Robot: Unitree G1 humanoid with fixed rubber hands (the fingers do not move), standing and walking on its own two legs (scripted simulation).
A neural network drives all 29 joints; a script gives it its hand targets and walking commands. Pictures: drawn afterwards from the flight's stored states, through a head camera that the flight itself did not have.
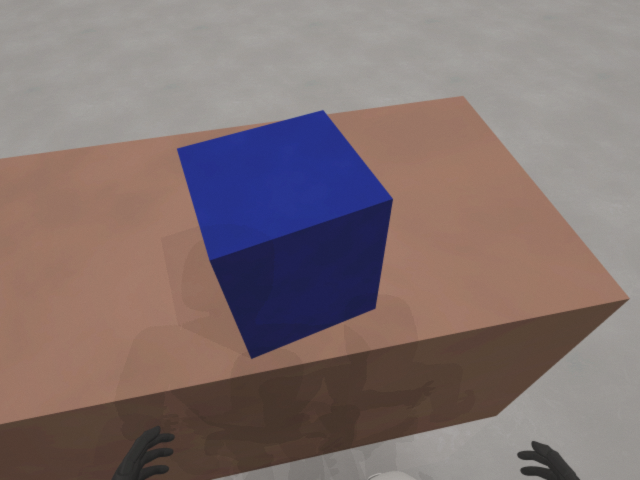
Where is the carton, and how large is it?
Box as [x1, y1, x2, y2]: [177, 110, 392, 358]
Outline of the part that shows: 323,110 177,148 209,260 251,358 375,307 392,198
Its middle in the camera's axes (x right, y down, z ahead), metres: -0.05 +0.00 +0.56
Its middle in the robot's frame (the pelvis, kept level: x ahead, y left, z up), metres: +0.42 +0.06 +0.04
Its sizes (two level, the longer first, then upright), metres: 0.210 0.200 0.250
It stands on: a pedestal, 0.68 m high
